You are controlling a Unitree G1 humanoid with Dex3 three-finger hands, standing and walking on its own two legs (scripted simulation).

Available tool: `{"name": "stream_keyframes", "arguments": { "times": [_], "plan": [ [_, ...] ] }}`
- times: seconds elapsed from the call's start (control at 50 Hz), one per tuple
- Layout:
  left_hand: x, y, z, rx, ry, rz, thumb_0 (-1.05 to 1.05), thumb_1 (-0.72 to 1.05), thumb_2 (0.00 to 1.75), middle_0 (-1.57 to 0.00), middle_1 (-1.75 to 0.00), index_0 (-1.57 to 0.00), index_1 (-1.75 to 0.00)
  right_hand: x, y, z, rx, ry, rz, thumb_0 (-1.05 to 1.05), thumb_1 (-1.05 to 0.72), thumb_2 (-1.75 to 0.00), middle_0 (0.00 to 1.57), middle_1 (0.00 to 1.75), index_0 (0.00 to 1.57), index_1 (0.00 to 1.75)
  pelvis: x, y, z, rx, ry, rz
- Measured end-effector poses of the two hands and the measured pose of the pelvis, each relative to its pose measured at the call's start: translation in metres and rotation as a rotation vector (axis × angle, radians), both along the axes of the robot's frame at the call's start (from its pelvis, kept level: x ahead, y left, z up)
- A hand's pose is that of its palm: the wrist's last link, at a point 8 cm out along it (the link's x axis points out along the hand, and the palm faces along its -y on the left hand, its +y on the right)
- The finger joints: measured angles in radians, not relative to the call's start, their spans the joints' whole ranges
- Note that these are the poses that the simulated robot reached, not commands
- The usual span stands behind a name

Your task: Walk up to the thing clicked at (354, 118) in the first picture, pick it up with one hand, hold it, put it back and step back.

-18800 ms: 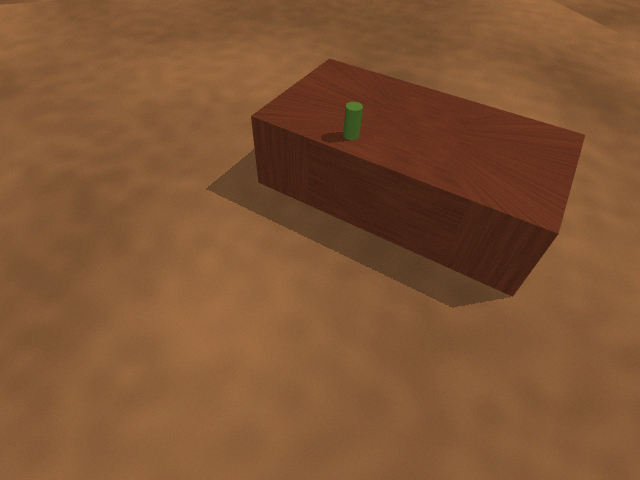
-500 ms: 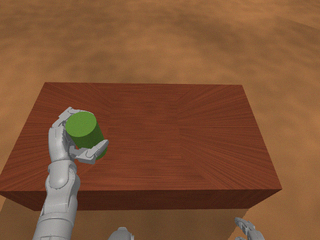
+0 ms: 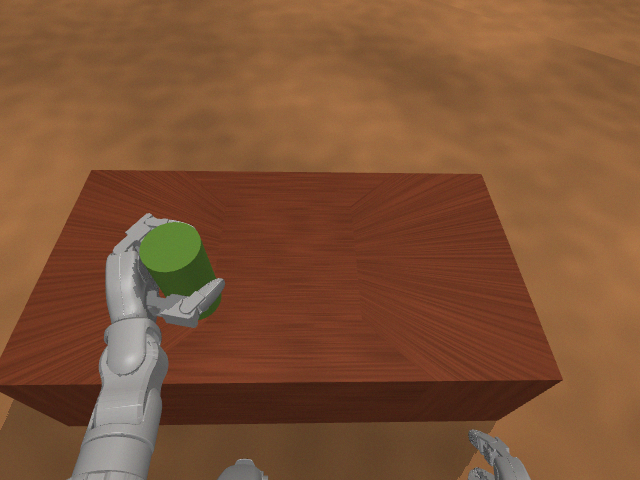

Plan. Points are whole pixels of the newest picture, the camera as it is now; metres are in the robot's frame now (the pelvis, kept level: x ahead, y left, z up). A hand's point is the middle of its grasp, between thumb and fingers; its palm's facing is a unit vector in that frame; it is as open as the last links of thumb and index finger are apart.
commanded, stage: hold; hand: left
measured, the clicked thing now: (185, 275) +0.34 +0.17 +0.06
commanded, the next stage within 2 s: crouch in 1.64 s
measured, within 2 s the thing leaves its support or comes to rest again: neither
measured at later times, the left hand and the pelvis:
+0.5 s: hand (178, 277) +0.34 +0.17 +0.07, palm faces +0.25 -0.97 +0.02, open 9.5 cm; pelvis +0.00 +0.00 +0.00, yaw +0 degrees
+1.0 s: hand (177, 278) +0.34 +0.17 +0.07, palm faces +0.25 -0.97 +0.03, open 9.5 cm; pelvis +0.00 +0.00 +0.00, yaw +0 degrees
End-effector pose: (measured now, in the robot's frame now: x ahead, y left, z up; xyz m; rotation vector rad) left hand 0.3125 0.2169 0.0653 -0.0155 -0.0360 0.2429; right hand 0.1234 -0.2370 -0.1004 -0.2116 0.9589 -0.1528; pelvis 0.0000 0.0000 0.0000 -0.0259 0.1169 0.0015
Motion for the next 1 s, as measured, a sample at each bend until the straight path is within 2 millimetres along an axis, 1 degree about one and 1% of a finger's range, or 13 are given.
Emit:
{"name": "stream_keyframes", "arguments": {
  "times": [0.1,0.18,0.32,0.42,0.5,0.68,0.88,1.0],
  "plan": [
    [-0.001,-0.002,0.001,-0.005,-0.001,0.004,-0.01,-0.42,1.13,-0.77,-1.17,-0.79,-1.15,-0.002,0.0,0.0,0.004,-0.003,-0.006,0.01,-0.91,-0.9,0.2,0.3,0.2,0.3,-0.001,0.0,0.0,0.001,-0.005,-0.002],
    [-0.004,0.001,0.0,-0.004,0.002,0.012,-0.01,-0.42,1.13,-0.77,-1.17,-0.79,-1.15,-0.002,0.001,0.001,0.004,-0.008,-0.006,0.01,-0.91,-0.9,0.2,0.3,0.2,0.3,-0.002,0.0,0.001,0.001,-0.007,-0.003],
    [-0.008,0.005,-0.006,-0.003,0.011,0.022,-0.01,-0.42,1.13,-0.76,-1.17,-0.79,-1.16,0.001,0.002,0.002,0.0,-0.02,0.006,0.01,-0.91,-0.9,0.2,0.3,0.2,0.3,-0.005,0.0,-0.001,0.001,-0.001,-0.001],
    [-0.011,0.005,-0.002,-0.001,-0.005,0.016,-0.01,-0.42,1.13,-0.76,-1.17,-0.79,-1.16,0.002,0.003,0.003,-0.002,-0.02,0.012,0.01,-0.91,-0.9,0.2,0.3,0.2,0.3,-0.004,0.001,0.0,-0.001,-0.005,0.002],
    [-0.011,0.003,0.002,0.0,-0.017,0.01,-0.01,-0.43,1.13,-0.77,-1.17,-0.79,-1.15,0.004,0.004,0.003,0.002,-0.026,0.011,0.01,-0.91,-0.9,0.2,0.3,0.2,0.3,-0.004,0.001,0.0,-0.001,-0.008,0.003],
    [-0.007,0.004,-0.002,-0.005,0.005,0.014,-0.01,-0.43,1.13,-0.77,-1.16,-0.8,-1.15,0.004,0.005,0.004,0.001,-0.032,0.006,0.01,-0.91,-0.9,0.2,0.3,0.2,0.3,-0.005,0.002,0.0,-0.001,-0.009,-0.001],
    [-0.013,0.006,-0.005,-0.002,0.012,0.015,-0.01,-0.43,1.13,-0.77,-1.16,-0.8,-1.15,0.001,0.005,0.002,-0.001,-0.017,0.004,0.01,-0.91,-0.9,0.2,0.3,0.2,0.3,-0.004,0.003,0.0,-0.002,-0.005,0.0],
    [-0.011,0.005,0.0,-0.004,-0.009,0.014,-0.01,-0.43,1.13,-0.77,-1.16,-0.8,-1.15,0.0,0.006,0.002,-0.004,-0.015,0.006,0.01,-0.91,-0.9,0.2,0.3,0.2,0.3,-0.004,0.003,0.0,-0.002,-0.011,0.001]
  ]
}}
